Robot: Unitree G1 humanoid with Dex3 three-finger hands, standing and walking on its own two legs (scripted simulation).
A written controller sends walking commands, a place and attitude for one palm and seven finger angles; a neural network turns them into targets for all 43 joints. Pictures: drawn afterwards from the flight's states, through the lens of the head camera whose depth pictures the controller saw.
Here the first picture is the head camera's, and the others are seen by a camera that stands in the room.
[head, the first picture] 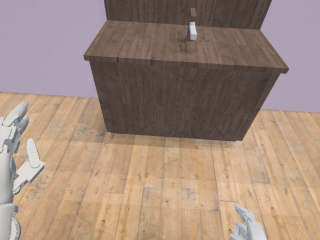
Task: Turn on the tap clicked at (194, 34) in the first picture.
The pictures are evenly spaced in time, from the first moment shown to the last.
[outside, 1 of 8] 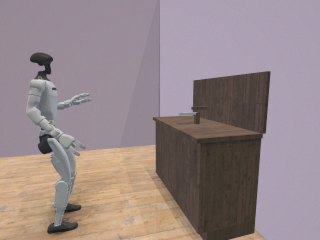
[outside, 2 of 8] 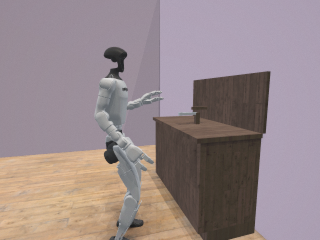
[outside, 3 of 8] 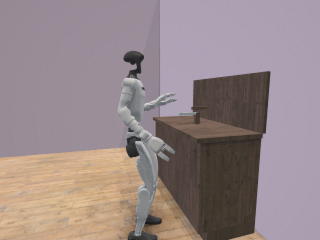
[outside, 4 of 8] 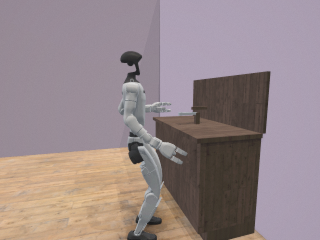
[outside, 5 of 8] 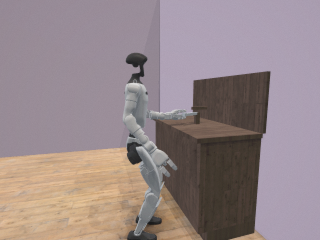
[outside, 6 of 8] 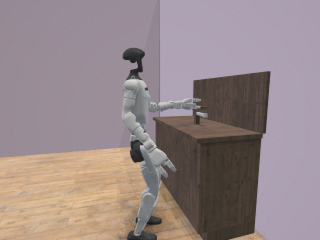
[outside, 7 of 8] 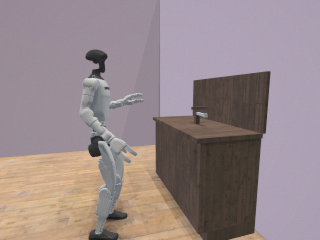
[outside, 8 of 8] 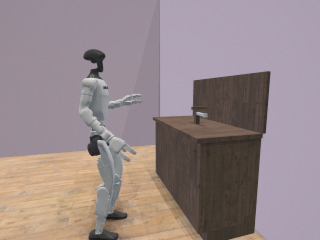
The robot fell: no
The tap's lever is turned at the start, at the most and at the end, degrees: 0 87 86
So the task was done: yes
